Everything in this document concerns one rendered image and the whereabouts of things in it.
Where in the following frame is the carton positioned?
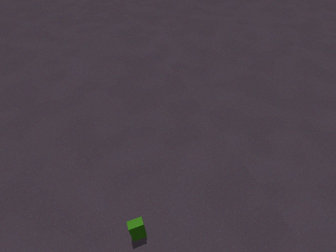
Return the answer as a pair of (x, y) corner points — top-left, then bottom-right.
(127, 216), (147, 241)

